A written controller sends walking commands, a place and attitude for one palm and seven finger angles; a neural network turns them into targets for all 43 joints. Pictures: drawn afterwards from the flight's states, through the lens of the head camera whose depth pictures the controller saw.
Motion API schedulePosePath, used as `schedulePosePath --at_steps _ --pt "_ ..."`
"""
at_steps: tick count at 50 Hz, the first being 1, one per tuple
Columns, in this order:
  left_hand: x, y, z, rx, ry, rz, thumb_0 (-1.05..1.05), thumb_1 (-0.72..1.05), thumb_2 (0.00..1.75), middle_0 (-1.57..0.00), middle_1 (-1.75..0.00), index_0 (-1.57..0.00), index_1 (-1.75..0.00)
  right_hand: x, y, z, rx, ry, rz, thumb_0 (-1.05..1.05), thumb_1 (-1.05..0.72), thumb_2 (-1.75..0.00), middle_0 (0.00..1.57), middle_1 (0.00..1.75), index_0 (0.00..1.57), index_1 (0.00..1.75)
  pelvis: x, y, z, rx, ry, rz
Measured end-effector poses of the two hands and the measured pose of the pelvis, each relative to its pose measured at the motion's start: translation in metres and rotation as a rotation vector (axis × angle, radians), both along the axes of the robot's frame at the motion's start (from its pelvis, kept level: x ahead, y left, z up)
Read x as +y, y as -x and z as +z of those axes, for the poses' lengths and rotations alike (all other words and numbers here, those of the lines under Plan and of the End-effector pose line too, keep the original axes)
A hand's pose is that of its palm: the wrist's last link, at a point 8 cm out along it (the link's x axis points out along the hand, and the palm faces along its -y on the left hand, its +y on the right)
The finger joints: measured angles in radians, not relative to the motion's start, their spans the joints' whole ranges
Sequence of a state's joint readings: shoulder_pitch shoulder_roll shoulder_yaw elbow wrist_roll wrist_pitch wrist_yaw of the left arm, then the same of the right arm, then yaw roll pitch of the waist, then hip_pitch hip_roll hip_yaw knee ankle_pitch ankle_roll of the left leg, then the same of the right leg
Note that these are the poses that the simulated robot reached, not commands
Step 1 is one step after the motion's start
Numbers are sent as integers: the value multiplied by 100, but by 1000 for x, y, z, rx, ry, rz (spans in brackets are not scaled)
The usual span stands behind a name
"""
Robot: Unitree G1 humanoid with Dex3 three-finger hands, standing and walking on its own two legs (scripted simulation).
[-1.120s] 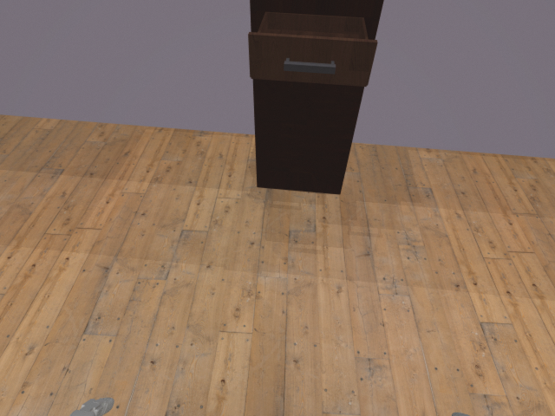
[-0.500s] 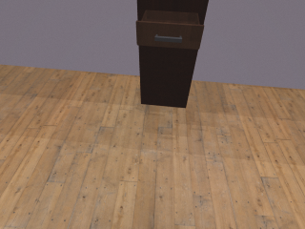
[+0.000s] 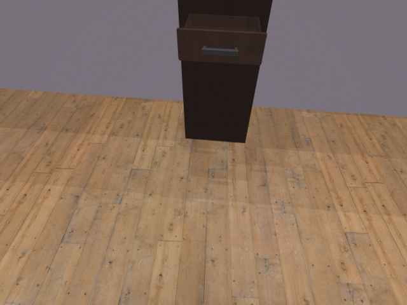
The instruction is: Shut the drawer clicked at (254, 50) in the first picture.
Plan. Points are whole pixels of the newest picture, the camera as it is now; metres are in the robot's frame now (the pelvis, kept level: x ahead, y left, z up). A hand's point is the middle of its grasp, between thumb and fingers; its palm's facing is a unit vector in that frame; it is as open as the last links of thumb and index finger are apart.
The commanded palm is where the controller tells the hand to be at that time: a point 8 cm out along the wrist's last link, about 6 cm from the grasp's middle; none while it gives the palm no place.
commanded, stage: look at it before walking up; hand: left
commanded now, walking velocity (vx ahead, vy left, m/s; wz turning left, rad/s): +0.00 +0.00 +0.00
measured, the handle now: (220, 50) +1.12 -0.01 +0.00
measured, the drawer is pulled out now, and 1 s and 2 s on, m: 0.20 0.20 0.20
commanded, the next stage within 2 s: walk to a spot facing it in 0.32 s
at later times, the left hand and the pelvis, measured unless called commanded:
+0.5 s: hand out of the picture +0.08 +0.24 -0.16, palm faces -0.02 -0.94 -0.33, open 7.3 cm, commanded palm none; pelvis +0.01 +0.00 +0.00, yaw -1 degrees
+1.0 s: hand out of the picture +0.15 +0.11 -0.17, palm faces -0.18 -0.96 -0.21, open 7.3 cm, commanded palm none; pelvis +0.13 -0.07 -0.01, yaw -14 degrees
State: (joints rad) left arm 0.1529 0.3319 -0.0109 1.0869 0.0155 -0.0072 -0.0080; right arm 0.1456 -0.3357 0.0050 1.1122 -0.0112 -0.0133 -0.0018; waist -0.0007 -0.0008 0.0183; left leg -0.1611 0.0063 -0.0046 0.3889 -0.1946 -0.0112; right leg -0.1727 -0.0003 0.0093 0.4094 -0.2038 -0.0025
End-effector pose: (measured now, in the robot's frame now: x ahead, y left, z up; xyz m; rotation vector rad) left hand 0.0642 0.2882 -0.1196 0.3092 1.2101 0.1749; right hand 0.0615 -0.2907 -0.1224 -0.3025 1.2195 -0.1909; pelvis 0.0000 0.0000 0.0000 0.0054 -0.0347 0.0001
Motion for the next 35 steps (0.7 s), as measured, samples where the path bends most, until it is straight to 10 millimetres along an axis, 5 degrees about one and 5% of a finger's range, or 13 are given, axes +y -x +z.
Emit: schedulePosePath --at_steps 25,35 --pt "-3 -8 -2 12 -1 12 1 91 90 -20 -30 -21 -30 2 -21 1 -16 1 8 1 -90 -90 20 30 21 30 -2 -13 0 6 1 -10" --pt "-41 -2 -26 160 83 -17 1 91 90 -20 -30 -20 -30 21 10 -26 27 -87 -136 0 -90 -90 20 30 21 30 -11 -47 -13 21 -22 -121"
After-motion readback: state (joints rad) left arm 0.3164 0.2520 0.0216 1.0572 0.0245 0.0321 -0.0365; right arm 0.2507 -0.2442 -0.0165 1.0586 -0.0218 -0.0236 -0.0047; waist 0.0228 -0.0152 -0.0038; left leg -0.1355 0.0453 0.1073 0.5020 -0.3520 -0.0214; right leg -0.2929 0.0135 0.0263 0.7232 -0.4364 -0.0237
